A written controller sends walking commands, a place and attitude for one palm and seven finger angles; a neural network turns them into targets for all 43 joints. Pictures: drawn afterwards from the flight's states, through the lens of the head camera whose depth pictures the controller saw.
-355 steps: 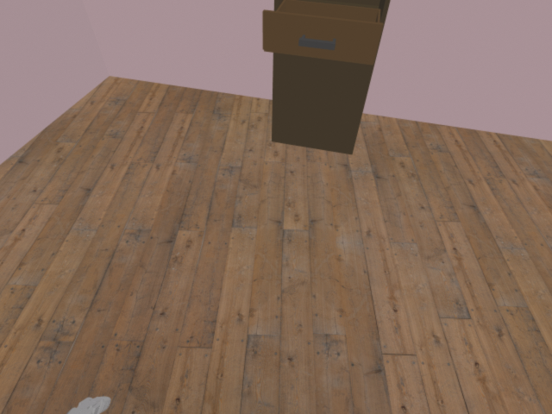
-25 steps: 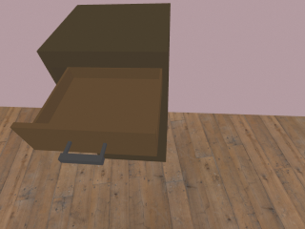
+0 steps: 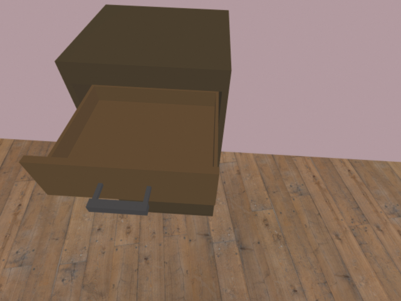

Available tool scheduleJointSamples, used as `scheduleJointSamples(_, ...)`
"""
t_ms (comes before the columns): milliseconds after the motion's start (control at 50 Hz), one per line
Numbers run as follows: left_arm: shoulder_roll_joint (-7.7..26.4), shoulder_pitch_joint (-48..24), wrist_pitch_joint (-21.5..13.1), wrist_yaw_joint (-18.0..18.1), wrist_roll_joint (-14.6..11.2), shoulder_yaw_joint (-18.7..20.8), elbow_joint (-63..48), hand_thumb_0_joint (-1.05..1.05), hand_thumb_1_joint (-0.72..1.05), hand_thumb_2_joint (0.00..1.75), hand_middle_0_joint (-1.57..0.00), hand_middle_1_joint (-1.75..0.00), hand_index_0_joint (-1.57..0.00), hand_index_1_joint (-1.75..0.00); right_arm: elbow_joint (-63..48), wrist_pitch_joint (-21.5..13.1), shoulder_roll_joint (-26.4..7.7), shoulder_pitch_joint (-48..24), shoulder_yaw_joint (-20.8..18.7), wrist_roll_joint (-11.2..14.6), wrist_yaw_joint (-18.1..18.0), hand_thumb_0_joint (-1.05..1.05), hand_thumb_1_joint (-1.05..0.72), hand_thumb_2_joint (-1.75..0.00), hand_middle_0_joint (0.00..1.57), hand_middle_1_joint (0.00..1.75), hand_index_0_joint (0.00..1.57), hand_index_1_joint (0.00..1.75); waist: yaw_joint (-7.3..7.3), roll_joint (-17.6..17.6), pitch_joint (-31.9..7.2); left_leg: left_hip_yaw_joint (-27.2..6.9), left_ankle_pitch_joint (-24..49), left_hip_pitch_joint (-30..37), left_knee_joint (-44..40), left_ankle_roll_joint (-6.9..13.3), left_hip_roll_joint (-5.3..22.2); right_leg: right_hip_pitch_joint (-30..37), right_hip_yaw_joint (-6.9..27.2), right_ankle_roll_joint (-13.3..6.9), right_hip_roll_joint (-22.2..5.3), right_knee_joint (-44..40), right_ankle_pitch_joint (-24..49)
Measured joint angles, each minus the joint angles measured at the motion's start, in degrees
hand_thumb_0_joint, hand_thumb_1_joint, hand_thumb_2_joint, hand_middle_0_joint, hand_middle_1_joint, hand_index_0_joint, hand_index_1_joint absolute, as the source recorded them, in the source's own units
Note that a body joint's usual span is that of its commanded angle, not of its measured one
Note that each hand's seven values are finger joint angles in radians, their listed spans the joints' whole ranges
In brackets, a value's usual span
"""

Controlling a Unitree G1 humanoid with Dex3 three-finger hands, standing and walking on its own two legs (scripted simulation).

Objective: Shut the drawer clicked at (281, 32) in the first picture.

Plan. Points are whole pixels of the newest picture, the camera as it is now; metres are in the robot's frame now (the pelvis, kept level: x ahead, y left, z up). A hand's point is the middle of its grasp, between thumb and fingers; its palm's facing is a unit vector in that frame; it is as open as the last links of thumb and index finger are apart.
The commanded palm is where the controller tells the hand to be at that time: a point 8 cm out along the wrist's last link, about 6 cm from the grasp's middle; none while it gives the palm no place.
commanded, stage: look again from close up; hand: left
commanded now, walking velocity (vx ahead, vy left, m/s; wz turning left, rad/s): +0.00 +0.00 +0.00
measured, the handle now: (121, 198) +0.33 +0.21 -0.03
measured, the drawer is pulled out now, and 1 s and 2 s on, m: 0.30 0.30 0.30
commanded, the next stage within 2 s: raise the hand and make a fist in 0.44 s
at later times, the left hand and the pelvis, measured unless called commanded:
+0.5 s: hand out of the picture +0.04 +0.17 -0.16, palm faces +0.01 -0.97 -0.25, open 7.3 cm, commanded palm none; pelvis +0.01 -0.02 +0.00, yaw -1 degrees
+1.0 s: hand out of the picture +0.13 +0.17 -0.05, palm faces +0.08 -1.00 +0.02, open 5.7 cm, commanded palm +0.12 +0.22 -0.03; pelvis -0.03 -0.02 -0.08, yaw +2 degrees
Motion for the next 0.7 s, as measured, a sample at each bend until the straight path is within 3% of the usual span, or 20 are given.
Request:
scheduleJointSamples(200,0.34,-0.26,0.25,-0.57,-0.26,-0.14,-2.21,0.01,0.91,0.90,-0.20,-0.29,-0.20,-0.30,-2.44,-0.85,-0.07,3.51,0.98,-0.24,-0.18,0.01,-0.92,-0.90,0.20,0.30,0.20,0.30,-1.09,2.64,-1.36,0.21,-2.15,1.42,1.86,0.35,-0.81,0.04,0.46,0.13,-0.89,4.68,-3.62)
scheduleJointSamples(560,0.98,-3.16,-0.11,-0.16,-0.44,0.42,-4.27,0.01,0.92,0.90,-0.20,-0.29,-0.20,-0.30,-0.47,-0.40,-1.04,2.44,0.85,-0.30,0.02,0.00,-0.91,-0.90,0.20,0.30,0.20,0.30,-1.53,2.54,-0.03,0.45,-0.64,2.01,-0.15,-1.31,0.74,-0.26,0.31,-1.47,0.65,4.32,-3.24)
scheduleJointSamples(580,0.94,-0.66,2.62,-0.37,-2.71,1.54,-12.38,0.01,0.92,0.90,-0.20,-0.30,-0.20,-0.30,-2.34,-1.02,-1.21,2.93,0.92,0.41,-0.17,0.00,-0.91,-0.90,0.20,0.30,0.20,0.30,-1.48,2.22,0.27,0.41,-1.01,1.30,0.75,-1.36,0.95,-0.83,0.22,-1.55,0.81,4.81,-3.25)
scheduleJointSamples(600,0.94,2.65,2.50,-0.21,-4.12,2.40,-22.39,0.01,0.92,0.90,-0.20,-0.30,-0.21,-0.31,-4.48,-3.36,-1.37,3.91,0.85,0.84,-1.04,0.00,-0.91,-0.90,0.20,0.30,0.20,0.30,-0.98,1.70,0.22,0.57,-1.19,1.01,0.99,-1.44,0.96,-1.40,0.38,-1.71,0.82,5.44,-3.40)
scheduleJointSamples(660,0.39,8.02,-2.43,1.53,-7.87,2.63,-44.54,0.02,0.92,0.90,-0.22,-0.31,-0.22,-0.32,-9.80,-11.29,-3.07,4.74,-0.03,2.06,-2.87,0.01,-0.91,-0.90,0.20,0.30,0.20,0.30,-1.53,1.73,-1.43,-0.60,-1.62,-1.64,3.21,-1.58,0.85,-3.02,-0.67,-1.84,0.47,6.73,-3.90)
scheduleJointSamples(700,0.12,6.90,-8.15,-0.16,-9.55,4.34,-51.47,0.02,0.92,0.90,-0.24,-0.33,-0.24,-0.34,-13.54,-14.72,-4.35,3.16,-1.11,1.73,-2.85,0.01,-0.91,-0.90,0.20,0.30,0.20,0.30,-2.22,1.43,-3.04,-1.40,-2.38,-5.67,6.43,-1.44,0.57,-6.45,-1.28,-1.78,0.00,9.25,-4.61)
